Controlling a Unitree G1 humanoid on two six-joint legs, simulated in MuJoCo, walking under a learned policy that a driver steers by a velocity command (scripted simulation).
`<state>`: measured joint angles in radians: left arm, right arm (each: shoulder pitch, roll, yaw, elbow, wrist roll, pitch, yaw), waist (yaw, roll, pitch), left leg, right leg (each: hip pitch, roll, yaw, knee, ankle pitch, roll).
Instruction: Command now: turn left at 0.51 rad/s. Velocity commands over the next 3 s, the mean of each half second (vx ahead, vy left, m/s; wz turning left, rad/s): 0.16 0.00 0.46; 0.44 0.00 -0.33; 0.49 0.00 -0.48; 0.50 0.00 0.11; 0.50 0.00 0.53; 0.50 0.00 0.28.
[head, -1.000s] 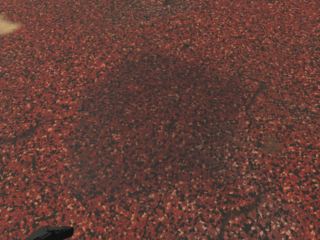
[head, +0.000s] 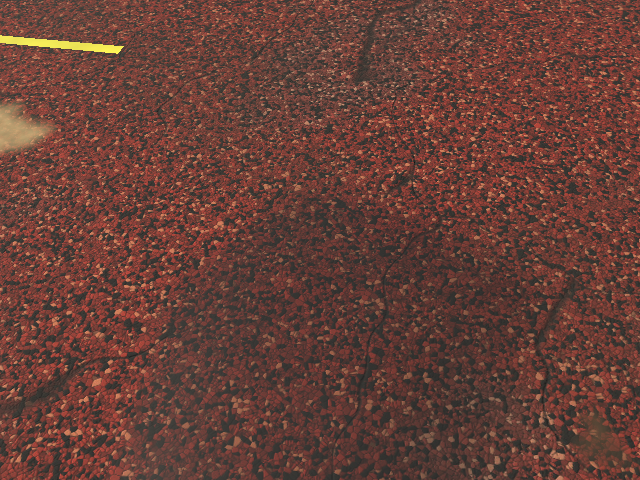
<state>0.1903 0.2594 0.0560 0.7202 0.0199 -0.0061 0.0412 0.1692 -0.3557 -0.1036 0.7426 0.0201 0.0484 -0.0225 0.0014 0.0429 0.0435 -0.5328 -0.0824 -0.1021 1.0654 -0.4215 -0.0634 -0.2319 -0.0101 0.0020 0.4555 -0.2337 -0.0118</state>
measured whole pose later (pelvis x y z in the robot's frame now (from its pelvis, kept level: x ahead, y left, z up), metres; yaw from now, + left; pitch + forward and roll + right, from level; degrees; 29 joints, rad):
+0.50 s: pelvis +0.06 +0.06 +0.01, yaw +14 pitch +1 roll -1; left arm 0.19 0.33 0.09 0.76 -0.01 -0.06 -0.01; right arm 0.34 -0.26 -0.04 0.72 0.00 -0.04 0.00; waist -0.02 -0.04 0.00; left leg -0.08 -0.04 -0.04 0.30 -0.24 0.06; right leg -0.61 -0.08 0.01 0.90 -0.12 0.03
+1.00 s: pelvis +0.33 +0.06 +0.00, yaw +0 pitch +1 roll -1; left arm 0.28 0.29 0.05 0.71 -0.01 -0.06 -0.02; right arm 0.23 -0.31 -0.03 0.69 -0.01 -0.10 0.00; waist 0.02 0.03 0.04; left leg -0.58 0.09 -0.07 1.09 -0.29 -0.02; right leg -0.26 0.11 0.04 0.39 -0.15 -0.10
